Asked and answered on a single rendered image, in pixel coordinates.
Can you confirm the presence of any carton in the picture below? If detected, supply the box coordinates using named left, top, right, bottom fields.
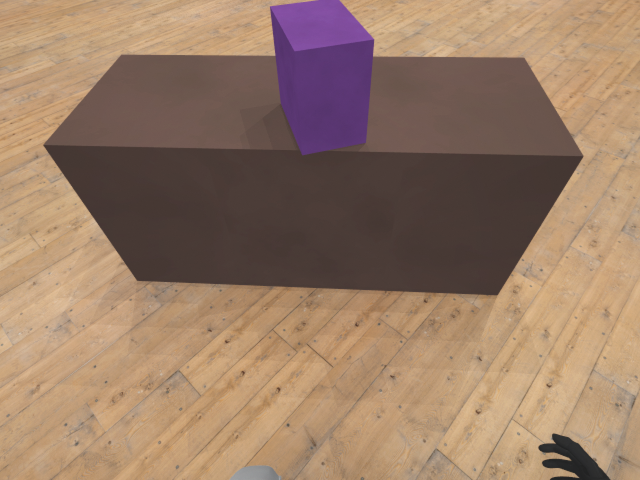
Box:
left=270, top=0, right=374, bottom=155

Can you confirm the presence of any right robot hand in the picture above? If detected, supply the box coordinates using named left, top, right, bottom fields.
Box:
left=538, top=434, right=610, bottom=480

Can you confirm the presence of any pedestal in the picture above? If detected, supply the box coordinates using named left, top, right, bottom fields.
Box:
left=43, top=55, right=584, bottom=295

